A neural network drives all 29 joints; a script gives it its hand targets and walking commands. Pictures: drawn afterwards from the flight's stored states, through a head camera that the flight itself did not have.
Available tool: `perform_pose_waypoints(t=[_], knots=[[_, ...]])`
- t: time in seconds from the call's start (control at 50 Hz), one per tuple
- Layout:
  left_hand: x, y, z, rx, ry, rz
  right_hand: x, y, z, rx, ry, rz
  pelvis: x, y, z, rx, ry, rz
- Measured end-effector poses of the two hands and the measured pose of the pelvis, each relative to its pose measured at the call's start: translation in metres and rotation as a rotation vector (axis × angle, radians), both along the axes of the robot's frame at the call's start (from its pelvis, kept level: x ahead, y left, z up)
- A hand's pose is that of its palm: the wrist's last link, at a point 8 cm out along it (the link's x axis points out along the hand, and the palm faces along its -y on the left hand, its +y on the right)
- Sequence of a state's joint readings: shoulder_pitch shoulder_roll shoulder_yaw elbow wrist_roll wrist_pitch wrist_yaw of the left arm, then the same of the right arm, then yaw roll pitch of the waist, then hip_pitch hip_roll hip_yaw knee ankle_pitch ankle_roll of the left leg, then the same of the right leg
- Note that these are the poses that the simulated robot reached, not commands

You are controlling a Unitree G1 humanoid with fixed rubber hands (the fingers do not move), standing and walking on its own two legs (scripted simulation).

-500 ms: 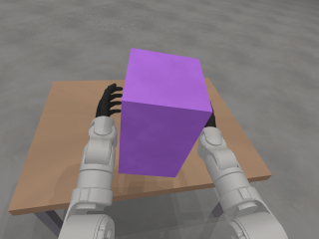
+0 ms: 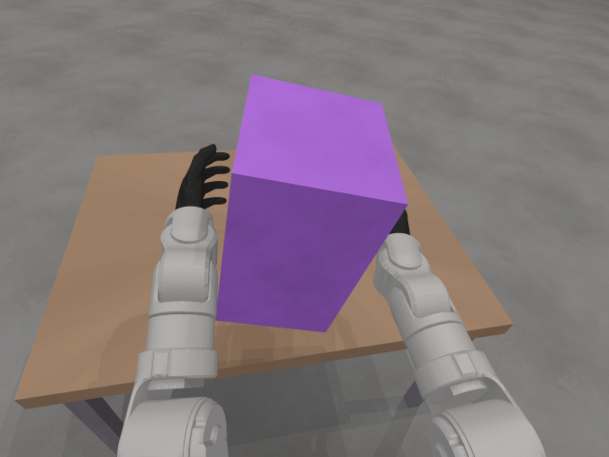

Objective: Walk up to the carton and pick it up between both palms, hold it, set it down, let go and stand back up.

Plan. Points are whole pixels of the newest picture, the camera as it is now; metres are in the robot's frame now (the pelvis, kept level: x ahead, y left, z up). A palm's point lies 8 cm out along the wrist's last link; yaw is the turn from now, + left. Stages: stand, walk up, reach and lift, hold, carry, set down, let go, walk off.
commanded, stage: reach and lift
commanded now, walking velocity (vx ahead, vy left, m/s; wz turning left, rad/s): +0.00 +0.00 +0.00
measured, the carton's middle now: (293, 219) +0.39 +0.01 +0.14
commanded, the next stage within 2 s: hold in 0.64 s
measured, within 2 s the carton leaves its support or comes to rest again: neither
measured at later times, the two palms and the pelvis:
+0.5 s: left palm (191, 200) +0.38 +0.13 +0.18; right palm (392, 226) +0.36 -0.12 +0.15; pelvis -0.01 +0.01 +0.00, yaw -1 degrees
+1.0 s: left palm (181, 199) +0.36 +0.14 +0.19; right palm (392, 218) +0.35 -0.11 +0.17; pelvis -0.01 +0.01 +0.00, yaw +0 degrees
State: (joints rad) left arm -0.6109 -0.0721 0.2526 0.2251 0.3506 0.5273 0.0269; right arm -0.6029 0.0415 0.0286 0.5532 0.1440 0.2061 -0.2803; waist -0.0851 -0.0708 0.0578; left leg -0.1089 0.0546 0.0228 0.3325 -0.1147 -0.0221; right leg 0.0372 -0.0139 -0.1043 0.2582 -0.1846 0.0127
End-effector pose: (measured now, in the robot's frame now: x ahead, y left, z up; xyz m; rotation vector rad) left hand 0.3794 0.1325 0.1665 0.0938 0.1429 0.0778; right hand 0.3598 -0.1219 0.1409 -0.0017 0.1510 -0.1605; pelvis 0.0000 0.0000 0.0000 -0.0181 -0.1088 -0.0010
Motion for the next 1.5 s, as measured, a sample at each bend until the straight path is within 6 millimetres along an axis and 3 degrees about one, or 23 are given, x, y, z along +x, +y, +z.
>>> perform_pose_waypoints(t=[0.52,0.74,1.16,1.38,1.5], knots=[[-0.002,0.002,0.013,0.014,0.010,-0.007,-0.003,0.002,0.012,-0.006,-0.011,-0.011,-0.006,0.010,-0.001,0.000,-0.029,-0.012],[-0.004,0.003,0.011,0.006,0.013,0.005,-0.002,0.003,0.016,-0.016,-0.022,0.001,-0.005,0.008,-0.001,0.000,-0.041,-0.009],[-0.021,0.009,0.033,0.008,-0.010,0.040,-0.008,0.009,0.034,0.002,-0.055,0.031,-0.008,0.003,-0.002,0.005,-0.078,0.000],[-0.018,0.008,0.028,0.005,0.009,0.034,-0.006,0.007,0.031,0.000,-0.046,0.027,-0.008,0.000,-0.002,0.007,-0.079,0.000],[-0.027,0.011,0.032,-0.002,-0.025,0.036,-0.013,0.009,0.038,0.012,-0.086,0.028,-0.006,0.000,-0.002,0.001,-0.103,0.002]])
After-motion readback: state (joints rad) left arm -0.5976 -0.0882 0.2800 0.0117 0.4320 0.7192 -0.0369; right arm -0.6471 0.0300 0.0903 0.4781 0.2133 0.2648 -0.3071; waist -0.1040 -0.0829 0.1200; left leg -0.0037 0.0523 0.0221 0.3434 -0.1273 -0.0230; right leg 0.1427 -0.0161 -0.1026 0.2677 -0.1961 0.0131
